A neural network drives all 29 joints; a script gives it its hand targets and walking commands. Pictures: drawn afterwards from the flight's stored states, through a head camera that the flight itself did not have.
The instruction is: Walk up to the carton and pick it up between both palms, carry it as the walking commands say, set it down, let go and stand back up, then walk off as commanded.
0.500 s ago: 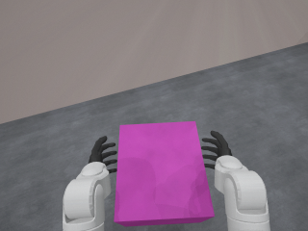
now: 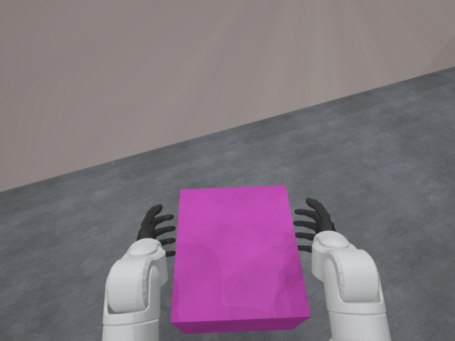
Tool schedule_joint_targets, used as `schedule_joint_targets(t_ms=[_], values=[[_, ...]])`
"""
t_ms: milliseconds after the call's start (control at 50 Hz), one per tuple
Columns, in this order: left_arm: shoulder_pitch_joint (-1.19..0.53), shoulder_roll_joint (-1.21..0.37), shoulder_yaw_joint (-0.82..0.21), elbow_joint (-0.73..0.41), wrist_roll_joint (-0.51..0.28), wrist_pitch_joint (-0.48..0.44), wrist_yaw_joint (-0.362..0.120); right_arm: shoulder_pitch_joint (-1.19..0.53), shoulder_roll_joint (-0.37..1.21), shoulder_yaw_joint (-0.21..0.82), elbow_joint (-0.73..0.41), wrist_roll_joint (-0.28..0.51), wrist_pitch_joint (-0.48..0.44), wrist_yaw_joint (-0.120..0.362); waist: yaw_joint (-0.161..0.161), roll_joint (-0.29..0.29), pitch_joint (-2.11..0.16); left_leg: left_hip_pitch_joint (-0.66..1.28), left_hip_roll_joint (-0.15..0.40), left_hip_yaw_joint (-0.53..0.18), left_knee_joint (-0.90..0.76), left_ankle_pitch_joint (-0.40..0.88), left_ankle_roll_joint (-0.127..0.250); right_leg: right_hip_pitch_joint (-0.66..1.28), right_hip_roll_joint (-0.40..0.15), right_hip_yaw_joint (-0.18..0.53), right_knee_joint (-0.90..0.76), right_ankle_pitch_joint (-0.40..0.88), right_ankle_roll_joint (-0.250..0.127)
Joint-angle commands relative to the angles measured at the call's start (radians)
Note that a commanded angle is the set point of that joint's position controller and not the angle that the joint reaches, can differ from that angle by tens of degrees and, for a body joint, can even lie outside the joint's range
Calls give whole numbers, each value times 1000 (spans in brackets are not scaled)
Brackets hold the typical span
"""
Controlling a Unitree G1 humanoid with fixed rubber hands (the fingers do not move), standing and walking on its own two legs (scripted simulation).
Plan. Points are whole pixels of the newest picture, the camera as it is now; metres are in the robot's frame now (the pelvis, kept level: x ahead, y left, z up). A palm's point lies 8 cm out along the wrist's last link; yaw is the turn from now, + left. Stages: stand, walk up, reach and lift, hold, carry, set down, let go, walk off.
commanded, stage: carry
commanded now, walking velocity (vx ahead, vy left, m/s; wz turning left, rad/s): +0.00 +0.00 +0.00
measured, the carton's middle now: (236, 258) +0.30 +0.00 -0.01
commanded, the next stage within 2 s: none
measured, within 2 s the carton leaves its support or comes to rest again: neither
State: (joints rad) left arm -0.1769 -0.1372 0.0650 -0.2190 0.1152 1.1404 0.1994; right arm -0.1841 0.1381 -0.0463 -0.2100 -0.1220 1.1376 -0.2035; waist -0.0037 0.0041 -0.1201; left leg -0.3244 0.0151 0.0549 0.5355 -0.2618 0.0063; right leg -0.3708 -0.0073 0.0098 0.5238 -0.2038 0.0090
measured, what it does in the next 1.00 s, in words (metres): stands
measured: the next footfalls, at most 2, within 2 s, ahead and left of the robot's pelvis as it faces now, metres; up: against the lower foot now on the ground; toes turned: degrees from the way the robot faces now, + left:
none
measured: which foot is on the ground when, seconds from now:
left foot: down 0.00-1.00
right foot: down 0.00-1.00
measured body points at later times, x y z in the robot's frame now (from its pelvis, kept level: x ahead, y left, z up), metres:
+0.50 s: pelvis +0.00 -0.01 +0.00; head -0.02 -0.01 +0.45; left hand +0.28 +0.13 +0.08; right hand +0.28 -0.16 +0.08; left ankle +0.01 +0.11 -0.73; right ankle +0.04 -0.12 -0.73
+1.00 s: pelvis -0.01 -0.01 +0.00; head -0.02 -0.01 +0.45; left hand +0.28 +0.13 +0.08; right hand +0.28 -0.16 +0.08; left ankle +0.01 +0.11 -0.73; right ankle +0.04 -0.12 -0.73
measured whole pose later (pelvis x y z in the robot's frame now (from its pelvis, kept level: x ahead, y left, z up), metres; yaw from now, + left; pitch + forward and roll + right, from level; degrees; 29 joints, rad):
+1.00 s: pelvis -0.01 -0.01 +0.00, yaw -1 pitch +3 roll +0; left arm -0.16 -0.13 0.07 -0.24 0.11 1.08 0.18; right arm -0.17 0.14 -0.04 -0.21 -0.11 1.09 -0.20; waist 0.00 0.00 -0.11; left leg -0.33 0.04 0.06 0.53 -0.25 -0.01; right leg -0.38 0.02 0.01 0.51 -0.18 -0.01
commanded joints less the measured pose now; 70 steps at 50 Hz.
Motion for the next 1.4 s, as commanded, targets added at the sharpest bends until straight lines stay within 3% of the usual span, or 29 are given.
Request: schedule_joint_targets(t_ms=[0, 80, 560, 740, 1020, 1380], values=[[-355, -889, -493, -124, -313, -60, -217, -347, 885, 503, -124, 318, -56, 218, 0, -10, -208, 91, 118, -61, -72, 91, 10, 75, -110, 49, -73, 152, -25], [-319, -869, -502, -144, -312, -49, -214, -314, 863, 519, -143, 321, -44, 212, -2, -9, -217, 94, 119, -55, -62, 106, 6, 93, -113, 52, -67, 212, -33], [-333, -840, -475, -89, -286, -105, -228, -334, 847, 486, -79, 293, -104, 218, 0, 0, -189, 64, 127, -51, -83, 48, -4, 73, -98, 67, -88, 122, -42], [-316, -861, -509, -151, -308, -71, -224, -314, 864, 520, -138, 314, -70, 211, -1, -1, -197, 64, 131, -49, -81, 52, -7, 90, -99, 69, -83, 146, -42], [-343, -848, -469, -75, -286, -97, -234, -348, 856, 477, -68, 290, -96, 221, 0, 1, -183, 56, 130, -51, -93, 28, -8, 81, -97, 72, -91, 96, -41], [-347, -861, -481, -74, -287, -112, -243, -357, 874, 486, -65, 291, -111, 225, 1, -2, -194, 60, 127, -52, -88, 43, -2, 90, -98, 74, -83, 117, -45]])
